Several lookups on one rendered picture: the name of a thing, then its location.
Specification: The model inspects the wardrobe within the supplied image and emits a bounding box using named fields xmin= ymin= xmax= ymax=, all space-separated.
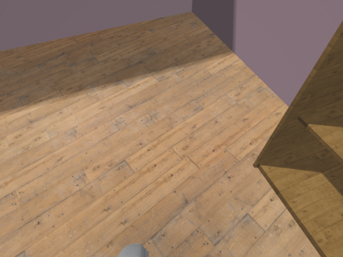
xmin=253 ymin=21 xmax=343 ymax=257

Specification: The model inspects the robot left thigh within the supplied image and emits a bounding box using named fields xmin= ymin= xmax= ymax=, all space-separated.
xmin=118 ymin=244 xmax=149 ymax=257

